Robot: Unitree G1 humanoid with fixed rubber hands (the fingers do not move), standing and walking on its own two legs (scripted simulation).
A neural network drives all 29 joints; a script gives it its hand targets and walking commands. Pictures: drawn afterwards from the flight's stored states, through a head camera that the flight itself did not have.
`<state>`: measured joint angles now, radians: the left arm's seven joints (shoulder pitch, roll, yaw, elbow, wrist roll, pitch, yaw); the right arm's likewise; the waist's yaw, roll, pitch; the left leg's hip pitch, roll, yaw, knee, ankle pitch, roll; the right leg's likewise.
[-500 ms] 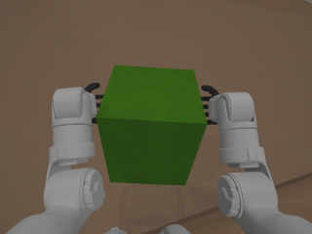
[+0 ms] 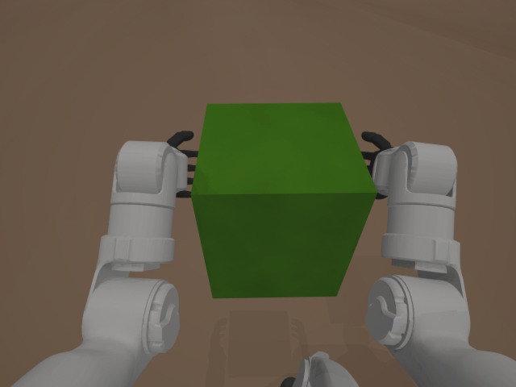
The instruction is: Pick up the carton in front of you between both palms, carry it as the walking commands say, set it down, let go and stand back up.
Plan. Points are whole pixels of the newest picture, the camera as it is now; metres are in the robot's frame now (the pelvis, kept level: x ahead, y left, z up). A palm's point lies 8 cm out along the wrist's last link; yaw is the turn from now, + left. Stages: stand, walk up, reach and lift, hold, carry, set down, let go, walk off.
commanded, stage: carry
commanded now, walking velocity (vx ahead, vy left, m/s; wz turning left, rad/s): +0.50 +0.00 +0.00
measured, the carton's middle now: (274, 204) +0.39 +0.04 +0.08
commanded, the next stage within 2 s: none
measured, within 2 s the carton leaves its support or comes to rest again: neither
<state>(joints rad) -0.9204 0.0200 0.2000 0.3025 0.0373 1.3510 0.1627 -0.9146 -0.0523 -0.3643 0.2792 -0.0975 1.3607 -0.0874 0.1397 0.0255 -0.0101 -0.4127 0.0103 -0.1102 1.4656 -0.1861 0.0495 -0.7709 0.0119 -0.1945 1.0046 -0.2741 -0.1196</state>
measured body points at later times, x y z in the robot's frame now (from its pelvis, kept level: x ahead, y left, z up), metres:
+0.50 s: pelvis +0.29 +0.04 +0.07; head +0.26 +0.05 +0.52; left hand +0.67 +0.19 +0.24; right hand +0.66 -0.11 +0.25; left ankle +0.37 +0.13 -0.65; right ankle +0.18 -0.07 -0.58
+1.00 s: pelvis +0.57 +0.00 +0.10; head +0.59 -0.01 +0.54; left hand +0.90 +0.15 +0.17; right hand +0.91 -0.15 +0.17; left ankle +0.50 +0.12 -0.58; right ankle +0.59 -0.09 -0.65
